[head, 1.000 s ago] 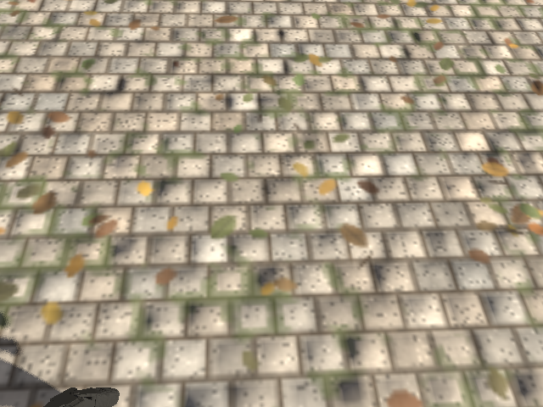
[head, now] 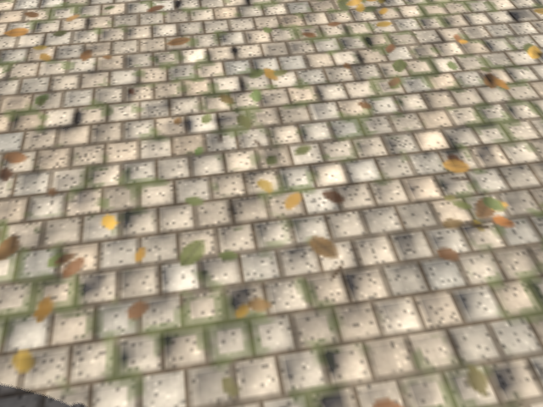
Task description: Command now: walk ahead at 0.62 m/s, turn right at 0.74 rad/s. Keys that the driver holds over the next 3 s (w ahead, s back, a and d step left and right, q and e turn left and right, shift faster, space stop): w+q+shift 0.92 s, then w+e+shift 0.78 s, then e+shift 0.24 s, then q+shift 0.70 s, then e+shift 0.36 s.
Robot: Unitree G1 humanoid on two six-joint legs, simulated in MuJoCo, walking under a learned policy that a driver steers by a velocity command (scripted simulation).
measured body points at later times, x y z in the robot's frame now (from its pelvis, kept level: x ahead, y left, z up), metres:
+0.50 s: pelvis +0.29 -0.11 -0.02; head +0.30 -0.11 +0.43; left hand +0.23 +0.16 -0.14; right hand +0.46 -0.35 -0.13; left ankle +0.43 +0.02 -0.66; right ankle +0.14 -0.19 -0.74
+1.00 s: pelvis +0.71 +0.00 -0.02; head +0.74 +0.02 +0.43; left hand +0.84 +0.31 -0.07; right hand +0.84 -0.27 -0.13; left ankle +0.54 -0.05 -0.74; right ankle +1.00 -0.05 -0.69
